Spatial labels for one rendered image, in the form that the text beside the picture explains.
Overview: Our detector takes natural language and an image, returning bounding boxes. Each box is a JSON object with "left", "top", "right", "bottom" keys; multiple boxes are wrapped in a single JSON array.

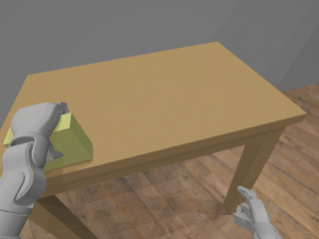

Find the left robot hand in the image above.
[{"left": 10, "top": 102, "right": 69, "bottom": 162}]

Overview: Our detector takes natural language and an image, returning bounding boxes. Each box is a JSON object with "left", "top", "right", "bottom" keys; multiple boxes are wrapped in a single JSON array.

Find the robot left forearm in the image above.
[{"left": 0, "top": 132, "right": 49, "bottom": 239}]

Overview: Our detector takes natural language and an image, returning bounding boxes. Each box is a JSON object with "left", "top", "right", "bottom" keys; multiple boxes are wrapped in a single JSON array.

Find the table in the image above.
[{"left": 0, "top": 41, "right": 307, "bottom": 239}]

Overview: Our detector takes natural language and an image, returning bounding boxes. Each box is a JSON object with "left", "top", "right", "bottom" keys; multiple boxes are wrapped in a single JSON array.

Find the sponge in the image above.
[{"left": 3, "top": 113, "right": 93, "bottom": 171}]

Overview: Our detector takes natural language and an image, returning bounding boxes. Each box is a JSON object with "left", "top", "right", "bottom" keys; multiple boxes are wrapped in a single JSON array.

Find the robot right forearm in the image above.
[{"left": 252, "top": 221, "right": 282, "bottom": 239}]

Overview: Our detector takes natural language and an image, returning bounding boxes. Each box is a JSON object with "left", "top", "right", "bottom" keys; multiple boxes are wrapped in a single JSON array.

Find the right robot hand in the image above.
[{"left": 233, "top": 186, "right": 271, "bottom": 231}]

